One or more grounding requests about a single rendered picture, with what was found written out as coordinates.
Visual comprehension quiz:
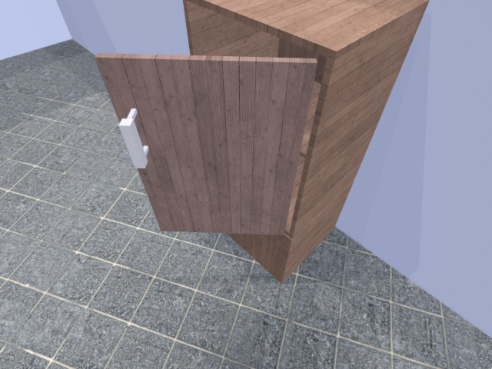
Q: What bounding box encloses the handle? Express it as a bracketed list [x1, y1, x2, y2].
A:
[119, 108, 149, 168]

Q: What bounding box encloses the cupboard door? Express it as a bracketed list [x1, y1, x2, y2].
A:
[95, 53, 317, 235]

